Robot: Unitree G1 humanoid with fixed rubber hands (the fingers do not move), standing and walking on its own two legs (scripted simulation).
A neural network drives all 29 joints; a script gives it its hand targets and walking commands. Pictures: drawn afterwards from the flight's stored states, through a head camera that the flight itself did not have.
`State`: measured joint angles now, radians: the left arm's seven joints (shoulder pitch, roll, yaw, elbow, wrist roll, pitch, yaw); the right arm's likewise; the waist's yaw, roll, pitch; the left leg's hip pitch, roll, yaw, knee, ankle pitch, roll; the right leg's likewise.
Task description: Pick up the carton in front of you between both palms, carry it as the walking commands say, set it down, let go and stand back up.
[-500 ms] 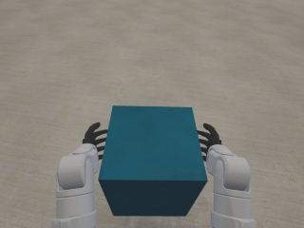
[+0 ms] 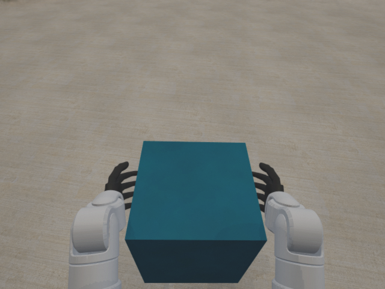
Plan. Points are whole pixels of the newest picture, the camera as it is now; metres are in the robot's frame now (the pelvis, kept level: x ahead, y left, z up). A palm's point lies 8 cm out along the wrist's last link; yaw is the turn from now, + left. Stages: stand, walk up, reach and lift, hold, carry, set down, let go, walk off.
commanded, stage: carry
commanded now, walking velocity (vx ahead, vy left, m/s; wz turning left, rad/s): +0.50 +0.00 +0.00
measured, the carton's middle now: (193, 215) +0.27 +0.00 +0.03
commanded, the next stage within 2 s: none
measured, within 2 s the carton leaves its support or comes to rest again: neither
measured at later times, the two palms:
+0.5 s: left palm (127, 118) +0.56 +0.19 +0.07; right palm (229, 116) +0.56 -0.11 +0.08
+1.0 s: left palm (139, 83) +0.74 +0.18 +0.09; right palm (226, 82) +0.74 -0.12 +0.09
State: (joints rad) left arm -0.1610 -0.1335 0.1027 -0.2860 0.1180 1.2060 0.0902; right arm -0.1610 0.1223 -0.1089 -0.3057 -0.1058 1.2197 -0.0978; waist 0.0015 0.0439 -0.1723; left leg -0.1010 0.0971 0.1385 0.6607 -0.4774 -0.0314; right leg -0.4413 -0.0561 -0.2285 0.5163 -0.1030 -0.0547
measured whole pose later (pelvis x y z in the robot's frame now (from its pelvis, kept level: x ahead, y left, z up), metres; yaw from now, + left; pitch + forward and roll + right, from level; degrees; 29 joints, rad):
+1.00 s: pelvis +0.48 +0.02 +0.01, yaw +1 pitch +4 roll -1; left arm -0.15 -0.13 0.11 -0.24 0.13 1.19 0.08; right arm -0.16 0.13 -0.11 -0.25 -0.13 1.21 -0.08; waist 0.00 0.02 -0.15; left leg -0.14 0.08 0.18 0.49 -0.37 -0.04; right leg -0.33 -0.05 -0.21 0.51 -0.22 -0.03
